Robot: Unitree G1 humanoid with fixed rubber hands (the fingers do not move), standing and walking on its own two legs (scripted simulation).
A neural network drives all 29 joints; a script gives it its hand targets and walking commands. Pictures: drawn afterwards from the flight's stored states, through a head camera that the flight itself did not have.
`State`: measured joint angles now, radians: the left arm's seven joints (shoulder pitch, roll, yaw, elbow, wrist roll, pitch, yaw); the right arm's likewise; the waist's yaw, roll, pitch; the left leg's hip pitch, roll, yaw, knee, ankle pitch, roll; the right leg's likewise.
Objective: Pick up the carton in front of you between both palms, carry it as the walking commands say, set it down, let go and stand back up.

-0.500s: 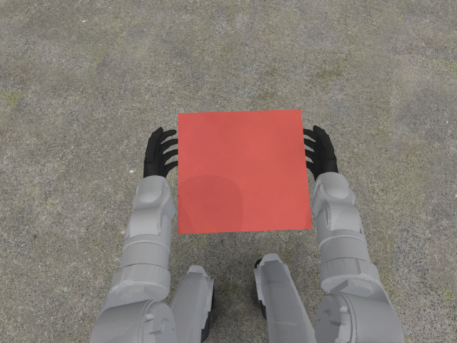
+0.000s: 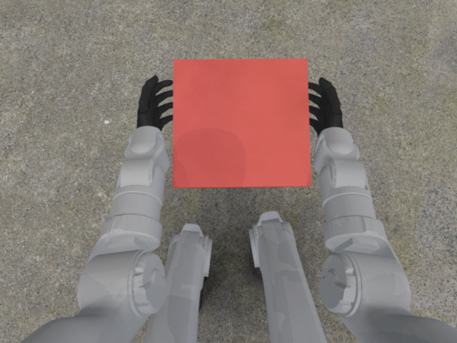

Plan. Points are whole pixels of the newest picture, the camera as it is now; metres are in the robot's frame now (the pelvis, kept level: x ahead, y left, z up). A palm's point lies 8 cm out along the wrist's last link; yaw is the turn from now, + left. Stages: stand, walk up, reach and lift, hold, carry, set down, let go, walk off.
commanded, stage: set down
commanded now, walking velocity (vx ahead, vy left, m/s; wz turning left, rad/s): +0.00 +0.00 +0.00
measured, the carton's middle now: (238, 137) +0.45 -0.05 -0.18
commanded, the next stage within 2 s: none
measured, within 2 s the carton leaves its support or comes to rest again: rests again in 1.68 s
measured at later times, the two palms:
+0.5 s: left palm (176, 132) +0.50 +0.09 -0.25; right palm (308, 135) +0.46 -0.21 -0.25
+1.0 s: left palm (178, 135) +0.50 +0.09 -0.29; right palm (303, 140) +0.46 -0.21 -0.29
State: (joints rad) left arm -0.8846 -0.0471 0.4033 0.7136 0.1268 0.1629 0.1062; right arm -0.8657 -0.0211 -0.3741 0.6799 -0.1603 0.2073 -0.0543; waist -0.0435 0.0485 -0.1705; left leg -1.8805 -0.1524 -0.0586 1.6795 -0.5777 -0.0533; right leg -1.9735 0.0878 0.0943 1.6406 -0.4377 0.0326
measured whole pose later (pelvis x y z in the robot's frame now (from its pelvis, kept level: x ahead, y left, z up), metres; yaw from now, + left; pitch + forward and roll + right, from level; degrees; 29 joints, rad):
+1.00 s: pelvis -0.02 +0.01 -0.14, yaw +1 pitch +41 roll +0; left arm -1.28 0.10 0.27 1.02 0.05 0.14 0.19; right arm -1.19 -0.19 -0.39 0.95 -0.08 0.16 -0.05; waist -0.10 0.07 0.14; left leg -2.25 -0.23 -0.04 2.16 -0.63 -0.06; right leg -2.31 0.06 0.07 2.09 -0.50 0.07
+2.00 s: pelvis -0.03 +0.00 -0.15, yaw +1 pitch +37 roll +1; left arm -1.30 0.31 0.01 1.01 -0.20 0.03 0.13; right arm -1.25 -0.41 -0.19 1.12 0.24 -0.04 -0.05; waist -0.08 0.02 0.34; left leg -2.24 -0.12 -0.01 2.22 -0.63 -0.04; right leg -2.31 -0.01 0.01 2.15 -0.49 0.00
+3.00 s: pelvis +0.01 +0.00 +0.08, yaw -1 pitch +44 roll +2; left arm -0.93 0.18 0.22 0.77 0.01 0.13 0.07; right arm -0.88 -0.26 -0.33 0.78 0.04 0.10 0.04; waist -0.06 0.02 -0.11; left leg -1.65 -0.07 -0.04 1.34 -0.47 -0.02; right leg -1.72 0.04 0.04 1.30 -0.36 0.00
